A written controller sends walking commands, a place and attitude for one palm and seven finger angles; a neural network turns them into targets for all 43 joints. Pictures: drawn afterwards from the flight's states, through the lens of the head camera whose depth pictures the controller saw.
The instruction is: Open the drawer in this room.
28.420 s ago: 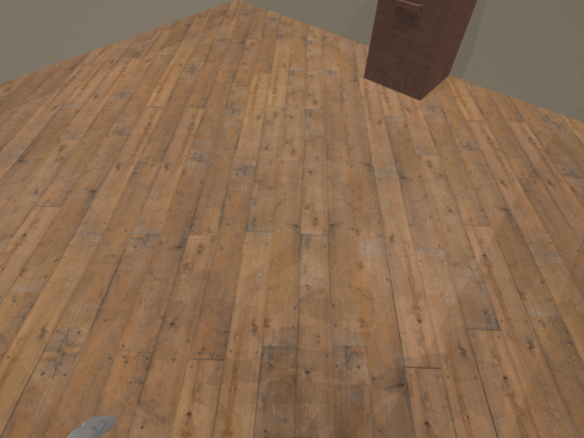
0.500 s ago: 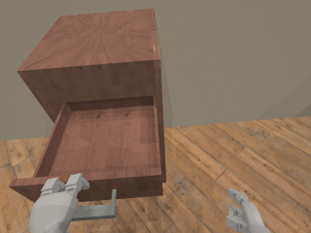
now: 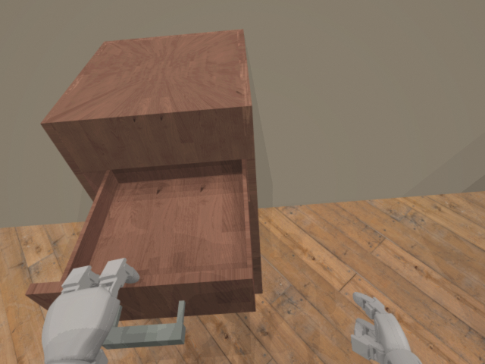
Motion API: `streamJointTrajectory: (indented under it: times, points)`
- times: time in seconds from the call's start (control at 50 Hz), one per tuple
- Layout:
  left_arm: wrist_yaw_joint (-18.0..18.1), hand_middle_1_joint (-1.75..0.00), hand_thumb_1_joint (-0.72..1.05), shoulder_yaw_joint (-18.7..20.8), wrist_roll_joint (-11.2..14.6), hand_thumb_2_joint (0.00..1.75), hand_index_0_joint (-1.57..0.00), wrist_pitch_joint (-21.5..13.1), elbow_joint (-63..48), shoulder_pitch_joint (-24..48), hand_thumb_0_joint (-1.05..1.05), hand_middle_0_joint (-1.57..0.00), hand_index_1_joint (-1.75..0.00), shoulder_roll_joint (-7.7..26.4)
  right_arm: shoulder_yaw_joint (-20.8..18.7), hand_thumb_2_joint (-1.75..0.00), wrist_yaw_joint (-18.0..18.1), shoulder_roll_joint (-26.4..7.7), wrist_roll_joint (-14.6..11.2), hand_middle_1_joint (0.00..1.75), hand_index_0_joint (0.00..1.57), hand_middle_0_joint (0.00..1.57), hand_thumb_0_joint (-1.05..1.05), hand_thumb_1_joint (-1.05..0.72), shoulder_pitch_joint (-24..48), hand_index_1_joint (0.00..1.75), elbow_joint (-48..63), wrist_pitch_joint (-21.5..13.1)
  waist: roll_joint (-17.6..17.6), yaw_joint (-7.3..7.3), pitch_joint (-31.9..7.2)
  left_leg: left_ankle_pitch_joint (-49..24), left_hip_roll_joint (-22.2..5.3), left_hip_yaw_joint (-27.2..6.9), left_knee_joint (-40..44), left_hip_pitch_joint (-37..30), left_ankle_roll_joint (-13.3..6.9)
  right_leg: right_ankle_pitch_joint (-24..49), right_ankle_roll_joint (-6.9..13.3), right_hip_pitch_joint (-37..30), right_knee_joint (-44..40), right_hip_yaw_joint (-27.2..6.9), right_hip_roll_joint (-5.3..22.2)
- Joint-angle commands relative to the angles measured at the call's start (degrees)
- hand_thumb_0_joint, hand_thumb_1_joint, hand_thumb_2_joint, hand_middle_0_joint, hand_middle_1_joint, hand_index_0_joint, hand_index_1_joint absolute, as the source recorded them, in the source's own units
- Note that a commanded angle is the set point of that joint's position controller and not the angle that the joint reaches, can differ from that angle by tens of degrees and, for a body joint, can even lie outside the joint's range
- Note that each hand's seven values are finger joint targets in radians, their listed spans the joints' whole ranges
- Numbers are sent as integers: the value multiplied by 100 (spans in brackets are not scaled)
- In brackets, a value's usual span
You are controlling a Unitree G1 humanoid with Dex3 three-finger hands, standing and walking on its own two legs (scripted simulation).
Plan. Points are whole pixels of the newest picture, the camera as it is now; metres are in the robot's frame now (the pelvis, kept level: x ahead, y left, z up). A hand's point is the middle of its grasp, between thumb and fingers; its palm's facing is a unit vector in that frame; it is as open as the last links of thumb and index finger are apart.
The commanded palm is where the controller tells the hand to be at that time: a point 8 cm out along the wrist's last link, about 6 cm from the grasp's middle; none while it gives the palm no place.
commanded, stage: lift the hand off the handle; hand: left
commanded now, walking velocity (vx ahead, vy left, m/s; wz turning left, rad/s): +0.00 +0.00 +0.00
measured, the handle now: (147, 322) +0.20 +0.21 -0.06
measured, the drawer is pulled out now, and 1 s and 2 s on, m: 0.30 0.30 0.30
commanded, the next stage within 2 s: draw the hand back to the body in 0.58 s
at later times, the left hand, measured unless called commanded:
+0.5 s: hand (101, 310) +0.17 +0.22 +0.08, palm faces +0.08 -0.17 -0.98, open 13.9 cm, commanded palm +0.13 +0.22 +0.14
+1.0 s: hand (83, 306) +0.16 +0.24 +0.10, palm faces +0.07 -0.13 -0.99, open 13.9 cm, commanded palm +0.13 +0.23 +0.16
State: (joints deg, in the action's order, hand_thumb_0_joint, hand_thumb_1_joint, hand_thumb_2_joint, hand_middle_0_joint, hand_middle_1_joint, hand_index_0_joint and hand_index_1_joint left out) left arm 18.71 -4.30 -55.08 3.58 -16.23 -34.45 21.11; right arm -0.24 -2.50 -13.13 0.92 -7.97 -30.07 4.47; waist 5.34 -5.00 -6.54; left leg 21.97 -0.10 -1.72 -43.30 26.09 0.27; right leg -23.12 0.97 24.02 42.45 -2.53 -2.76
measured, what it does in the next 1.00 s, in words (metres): stands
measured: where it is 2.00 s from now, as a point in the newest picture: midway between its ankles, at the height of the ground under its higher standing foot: outside the picture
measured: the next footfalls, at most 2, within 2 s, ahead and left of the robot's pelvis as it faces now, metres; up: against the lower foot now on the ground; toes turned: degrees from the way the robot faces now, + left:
none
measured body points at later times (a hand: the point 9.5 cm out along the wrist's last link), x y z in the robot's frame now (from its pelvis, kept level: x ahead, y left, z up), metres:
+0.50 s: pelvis +0.00 +0.01 +0.01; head +0.00 -0.03 +0.46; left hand +0.16 +0.23 +0.13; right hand +0.23 -0.19 -0.07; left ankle +0.00 +0.12 -0.71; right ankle -0.01 -0.11 -0.71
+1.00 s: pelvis +0.01 +0.00 +0.02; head +0.00 -0.04 +0.46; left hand +0.15 +0.24 +0.15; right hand +0.24 -0.19 -0.07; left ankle +0.00 +0.12 -0.71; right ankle -0.01 -0.11 -0.71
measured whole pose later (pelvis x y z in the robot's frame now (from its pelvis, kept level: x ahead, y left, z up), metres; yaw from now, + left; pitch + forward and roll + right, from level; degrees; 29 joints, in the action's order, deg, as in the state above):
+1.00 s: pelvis +0.01 +0.00 +0.02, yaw +0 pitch +1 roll -1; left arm 10.9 -1.1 -52.2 6.1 -25.4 -34.4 24.4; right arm 0.6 -2.3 -13.7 -0.1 -7.0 -30.4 5.0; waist 6.2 -6.7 -4.0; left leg 18.7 -0.2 -1.6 -35.0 17.4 0.0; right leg -19.3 0.7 14.9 33.2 -2.8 -2.5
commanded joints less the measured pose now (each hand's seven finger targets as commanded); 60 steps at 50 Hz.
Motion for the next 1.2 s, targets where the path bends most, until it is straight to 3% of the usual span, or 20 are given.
streamJointTrajectory:
  times: [0.0, 0.08, 0.14, 0.26, 0.28, 0.3, 0.38, 0.46, 0.52, 0.58, 0.64, 0.66, 0.78, 0.86, 0.9, 0.96, 0.98, 1.02, 1.08, 1.18]
  points:
    - [179, -120, -50, 598, -5, 30, -30, -67, -1269, 174, 0, -30, -120, 736, -193, -90, 29, -465, -35, 30, 20, 20, 0, -90, 981, 30, 1055, -289, -490, 35, -282, -1220, 19, 131, 528, -825, -249, 1320, 179, 183, -966, 74, 182]
    - [119, -120, -50, 695, 1, 30, -30, -76, -1404, 195, 0, -30, -120, 862, -196, -90, 29, -489, -13, 30, 20, 20, 0, -90, 967, 30, 1031, -281, -378, -76, -464, -1324, 43, 136, 594, -973, -252, 1340, 184, 59, -1041, 114, 170]
    - [49, -120, -50, 639, 61, 30, -30, -86, -1535, 75, 0, -30, -120, 791, -211, -90, 18, -485, -45, 30, 20, 20, 0, -90, 987, 30, 1066, -296, -441, -12, -396, -1460, 13, 139, 601, -1030, -252, 1542, 173, 10, -1063, 62, 203]
    - [-43, -120, -50, 735, 41, 30, -30, -33, -1744, 251, 0, -30, -120, 910, -189, -90, 28, -498, -53, 30, 20, 20, 0, -90, 1050, 30, 1069, -296, -331, -90, -328, -1464, -4, 112, 749, -1164, -225, 1393, 205, -84, -1198, 3, 187]
    - [-78, -120, -50, 669, 14, 30, -30, -28, -1749, 195, 0, -30, -120, 891, -178, -90, 11, -483, -36, 30, 20, 20, 0, -90, 977, 30, 1062, -278, -315, -143, -495, -1562, 19, 123, 746, -1223, -250, 1426, 193, -144, -1175, 139, 170]
    - [-97, -120, -50, 578, 47, 30, -30, -20, -1834, 239, 0, -30, -120, 796, -187, -90, 5, -462, -68, 30, 20, 20, 0, -90, 1041, 30, 1079, -290, -350, -65, -350, -1578, -19, 121, 761, -1220, -237, 1490, 194, -110, -1165, 83, 189]
    - [-203, -120, -50, 600, 17, 30, -30, 77, -1853, 214, 0, -30, -120, 857, -155, -90, -26, -472, -69, 30, 20, 20, 0, -90, 1006, 30, 1078, -252, -272, -169, -371, -1688, -29, 112, 879, -1277, -237, 1403, 195, -206, -1217, 208, 144]
    - [-294, -120, -50, 527, 43, 30, -30, 157, -2071, 348, 0, -30, -120, 813, -141, -90, -45, -455, -118, 30, 20, 20, 0, -90, 1100, 30, 1130, -272, -290, -130, -243, -1655, -76, 71, 965, -1342, -214, 1316, 205, -234, -1290, 122, 150]
    - [-393, -120, -50, 448, 23, 30, -30, 196, -1761, 191, 0, -30, -120, 757, -133, -90, -66, -449, -117, 30, 20, 20, 0, -90, 1028, 30, 1077, -240, -515, -165, -166, -1698, -54, 119, 995, -1295, -231, 1409, 174, -278, -1331, 244, 112]
    - [-427, -120, -50, 287, -75, 30, -30, 211, -1982, 493, 0, -30, -120, 671, -115, -90, -82, -435, -108, 30, 20, 20, 0, -90, 1024, 30, 1103, -251, -319, -167, -309, -1686, -63, 93, 1022, -1408, -245, 1257, 203, -275, -1322, 238, 116]
    - [-387, -120, -50, 474, -64, 30, -30, 164, -2016, 396, 0, -30, -120, 823, -111, -90, -67, -436, -113, 30, 20, 20, 0, -90, 1061, 30, 1128, -274, -446, -166, -314, -1817, -59, 105, 992, -1429, -222, 1551, 207, -368, -1325, 105, 137]
    - [-360, -120, -50, 525, -86, 30, -30, 163, -2111, 358, 0, -30, -120, 844, -103, -90, -72, -444, -113, 30, 20, 20, 0, -90, 1140, 30, 1144, -294, -241, -203, -339, -1854, -54, 80, 988, -1445, -198, 1582, 248, -409, -1324, 9, 120]
    - [-345, -120, -50, 768, -54, 30, -30, 194, -2001, 481, 0, -30, -120, 1003, -103, -90, -27, -445, -91, 30, 20, 20, 0, -90, 1087, 30, 1040, -243, -331, -198, -268, -1749, -32, 107, 1031, -1452, -217, 1474, 215, -415, -1440, 106, 131]
    - [-448, -120, -50, 833, 151, 30, -30, 221, -2108, 290, 0, -30, -120, 1002, -98, -90, 5, -473, -144, 30, 20, 20, 0, -90, 1245, 30, 1081, -272, -243, -177, -216, -1775, -15, 92, 1099, -1527, -202, 1683, 203, -575, -1541, -43, 178]
    - [-537, -120, -50, 922, 239, 30, -30, 204, -2092, 206, 0, -30, -120, 1110, -109, -90, 39, -503, -150, 30, 20, 20, 0, -90, 1171, 30, 1062, -266, -510, -153, -187, -1804, -9, 134, 1099, -1513, -230, 1860, 142, -633, -1581, -1, 213]
    - [-604, -120, -50, 1045, 268, 30, -30, 155, -2194, 247, 0, -30, -120, 1206, -97, -90, 76, -541, -143, 30, 20, 20, 0, -90, 1237, 30, 1073, -275, -293, -167, -107, -1788, -6, 114, 1137, -1544, -210, 1805, 159, -618, -1654, -79, 211]
    - [-640, -120, -50, 1016, 271, 30, -30, 131, -2156, 203, 0, -30, -120, 1195, -99, -90, 80, -526, -112, 30, 20, 20, 0, -90, 1072, 30, 1043, -265, -353, -180, -229, -1807, 10, 153, 1138, -1565, -244, 1786, 123, -656, -1643, 110, 222]
    - [-669, -120, -50, 1142, 323, 30, -30, 76, -2046, 229, 0, -30, -120, 1297, -125, -90, 117, -557, -112, 30, 20, 20, 0, -90, 1090, 30, 1012, -244, -395, -180, -28, -1718, 9, 138, 1187, -1510, -232, 1646, 113, -570, -1713, 108, 201]
    - [-643, -120, -50, 1236, 300, 30, -30, -18, -2273, 317, 0, -30, -120, 1357, -125, -90, 140, -560, -100, 30, 20, 20, 0, -90, 1026, 30, 1036, -285, -199, -203, -255, -1778, -3, 136, 1181, -1651, -237, 1576, 138, -614, -1713, 125, 213]
    - [-633, -120, -50, 1511, 359, 30, -30, -10, -2113, 239, 0, -30, -120, 1528, -131, -90, 182, -568, -112, 30, 20, 20, 0, -90, 1028, 30, 995, -285, -363, -224, -192, -1749, 4, 112, 1243, -1595, -217, 1552, 125, -684, -1743, 147, 213]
